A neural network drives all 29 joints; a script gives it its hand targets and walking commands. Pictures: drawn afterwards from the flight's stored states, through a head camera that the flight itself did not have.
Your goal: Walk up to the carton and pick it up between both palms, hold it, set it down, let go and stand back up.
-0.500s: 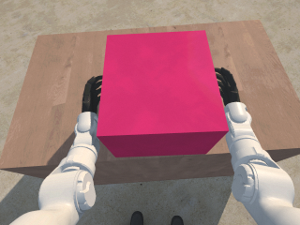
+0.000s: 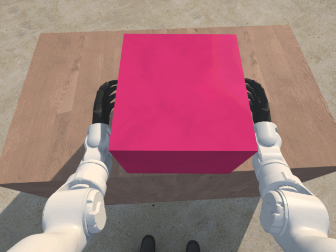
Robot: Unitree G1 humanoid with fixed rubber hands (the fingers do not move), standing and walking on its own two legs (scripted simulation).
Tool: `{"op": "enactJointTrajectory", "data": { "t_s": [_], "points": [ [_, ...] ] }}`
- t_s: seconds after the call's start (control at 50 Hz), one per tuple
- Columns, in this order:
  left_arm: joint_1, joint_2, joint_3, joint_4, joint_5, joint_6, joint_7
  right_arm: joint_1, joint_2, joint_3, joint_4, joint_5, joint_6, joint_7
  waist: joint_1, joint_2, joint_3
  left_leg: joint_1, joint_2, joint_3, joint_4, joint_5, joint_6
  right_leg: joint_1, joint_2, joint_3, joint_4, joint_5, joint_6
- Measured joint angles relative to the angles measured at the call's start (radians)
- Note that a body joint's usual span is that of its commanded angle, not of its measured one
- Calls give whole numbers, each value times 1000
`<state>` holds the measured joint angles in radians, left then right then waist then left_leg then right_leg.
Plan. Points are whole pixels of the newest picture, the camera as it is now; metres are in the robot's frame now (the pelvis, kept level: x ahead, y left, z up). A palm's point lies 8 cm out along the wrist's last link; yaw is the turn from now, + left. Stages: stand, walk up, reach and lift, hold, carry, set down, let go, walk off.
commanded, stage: reach and lift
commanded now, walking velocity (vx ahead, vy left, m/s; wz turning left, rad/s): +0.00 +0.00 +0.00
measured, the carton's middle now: (179, 107) +0.47 +0.00 -0.02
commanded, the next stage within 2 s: none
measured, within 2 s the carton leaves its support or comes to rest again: leaves its support in 1.12 s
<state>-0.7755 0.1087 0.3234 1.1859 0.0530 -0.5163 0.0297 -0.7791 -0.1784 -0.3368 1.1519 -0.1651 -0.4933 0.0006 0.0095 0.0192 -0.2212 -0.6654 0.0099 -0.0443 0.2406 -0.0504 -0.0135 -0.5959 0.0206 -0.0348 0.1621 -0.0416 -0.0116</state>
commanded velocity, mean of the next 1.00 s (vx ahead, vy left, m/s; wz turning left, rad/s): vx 0.00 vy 0.00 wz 0.00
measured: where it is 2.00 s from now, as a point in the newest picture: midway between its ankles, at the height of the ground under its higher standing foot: outside the picture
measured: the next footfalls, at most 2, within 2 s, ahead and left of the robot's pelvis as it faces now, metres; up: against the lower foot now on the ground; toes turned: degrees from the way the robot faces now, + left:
none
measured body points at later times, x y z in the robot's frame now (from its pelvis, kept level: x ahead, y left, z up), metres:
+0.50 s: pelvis -0.03 +0.00 -0.01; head +0.09 +0.02 +0.42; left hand +0.42 +0.18 +0.01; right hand +0.40 -0.20 +0.03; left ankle +0.00 +0.12 -0.74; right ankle -0.02 -0.11 -0.74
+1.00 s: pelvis -0.03 +0.01 -0.02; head +0.07 +0.07 +0.41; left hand +0.43 +0.17 +0.00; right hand +0.37 -0.20 +0.02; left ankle +0.00 +0.12 -0.74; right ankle -0.02 -0.11 -0.74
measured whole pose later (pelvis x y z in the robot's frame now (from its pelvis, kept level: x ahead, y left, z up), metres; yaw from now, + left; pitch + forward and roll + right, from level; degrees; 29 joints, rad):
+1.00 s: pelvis -0.03 +0.01 -0.02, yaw +0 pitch +33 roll -2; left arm -0.90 0.22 0.03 1.40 -0.15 -0.57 -0.03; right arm -0.66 -0.10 -0.32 1.18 -0.11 -0.62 -0.14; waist -0.11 -0.05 -0.39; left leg -0.95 0.00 -0.06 0.49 -0.11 0.00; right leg -0.88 0.01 -0.05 0.42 -0.11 0.00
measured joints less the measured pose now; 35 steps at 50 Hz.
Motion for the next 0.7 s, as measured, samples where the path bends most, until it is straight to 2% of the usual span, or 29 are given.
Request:
{"op": "enactJointTrajectory", "data": {
  "t_s": [0.16,0.34,0.48,0.7],
  "points": [
    [-18,12,-32,39,-28,-53,-1,3,3,-15,27,1,-68,-5,-4,-6,-46,-65,1,3,11,20,2,-67,1,2,14,19,1],
    [-59,26,-69,120,-73,-85,-11,10,7,-50,52,-22,-91,-16,-18,-20,-72,-116,-3,0,21,40,5,-129,-4,-1,52,23,3],
    [-86,41,-111,157,-102,-96,-17,14,12,-65,59,-35,-100,-30,-36,-30,-105,-167,-8,-5,46,40,7,-183,-8,-6,87,15,5],
    [-107,65,-177,199,-151,-98,-36,52,32,-40,69,-6,-132,-80,-75,-50,-135,-217,-13,-10,114,8,12,-228,-12,-11,151,-18,10]
  ]
}}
